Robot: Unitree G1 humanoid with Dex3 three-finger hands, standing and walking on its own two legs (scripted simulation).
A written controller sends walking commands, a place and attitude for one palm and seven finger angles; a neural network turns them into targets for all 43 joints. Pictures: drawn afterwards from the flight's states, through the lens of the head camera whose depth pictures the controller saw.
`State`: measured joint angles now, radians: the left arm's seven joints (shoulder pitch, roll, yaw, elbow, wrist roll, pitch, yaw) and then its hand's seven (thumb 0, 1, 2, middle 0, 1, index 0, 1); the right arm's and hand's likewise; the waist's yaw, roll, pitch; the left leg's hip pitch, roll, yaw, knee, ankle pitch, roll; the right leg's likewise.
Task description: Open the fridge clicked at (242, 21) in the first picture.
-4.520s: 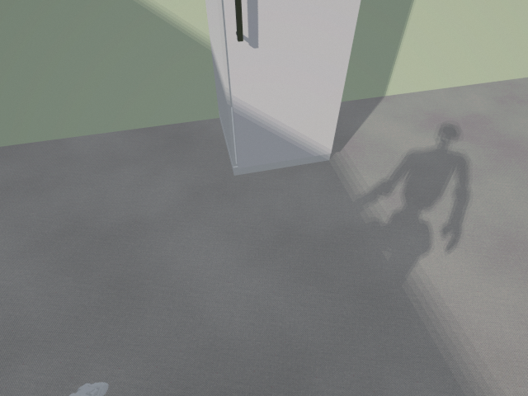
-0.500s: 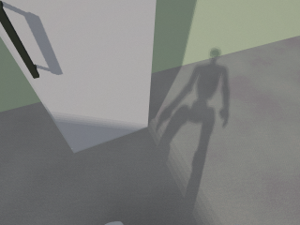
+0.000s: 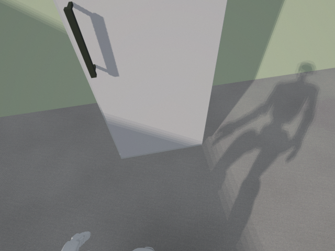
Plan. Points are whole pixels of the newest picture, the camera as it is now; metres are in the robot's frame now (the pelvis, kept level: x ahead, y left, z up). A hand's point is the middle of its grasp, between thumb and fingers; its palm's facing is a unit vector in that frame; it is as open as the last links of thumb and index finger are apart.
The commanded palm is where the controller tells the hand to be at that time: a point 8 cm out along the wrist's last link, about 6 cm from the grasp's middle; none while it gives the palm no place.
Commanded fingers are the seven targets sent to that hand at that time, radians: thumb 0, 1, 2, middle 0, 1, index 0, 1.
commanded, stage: turn to face it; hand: left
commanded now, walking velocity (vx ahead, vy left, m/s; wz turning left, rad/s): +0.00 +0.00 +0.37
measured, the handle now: (83, 43) +0.70 +0.30 +0.13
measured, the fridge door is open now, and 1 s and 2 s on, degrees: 0 0 0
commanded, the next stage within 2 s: take the last steps up to it in 0.20 s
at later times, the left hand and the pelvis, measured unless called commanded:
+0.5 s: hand out of the picture -0.05 +0.25 -0.17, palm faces +0.21 -0.95 -0.21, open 7.4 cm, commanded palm none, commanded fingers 0.00 0.90 0.90 -0.20 -0.30 -0.20 -0.30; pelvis -0.02 +0.04 +0.01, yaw +10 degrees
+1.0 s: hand out of the picture +0.11 +0.22 -0.15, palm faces +0.28 -0.94 -0.21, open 7.2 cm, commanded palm none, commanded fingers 0.00 0.90 0.90 -0.20 -0.30 -0.20 -0.30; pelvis +0.10 +0.03 +0.01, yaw +13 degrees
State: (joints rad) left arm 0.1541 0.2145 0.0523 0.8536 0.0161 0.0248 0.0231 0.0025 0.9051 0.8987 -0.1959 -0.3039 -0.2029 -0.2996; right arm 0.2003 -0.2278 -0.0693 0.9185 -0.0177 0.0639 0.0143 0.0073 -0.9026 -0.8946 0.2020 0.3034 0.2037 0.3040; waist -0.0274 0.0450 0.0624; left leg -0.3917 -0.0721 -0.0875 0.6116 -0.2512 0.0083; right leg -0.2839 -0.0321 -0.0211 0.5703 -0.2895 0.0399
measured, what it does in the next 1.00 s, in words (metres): walks ahead: left foot, then right foot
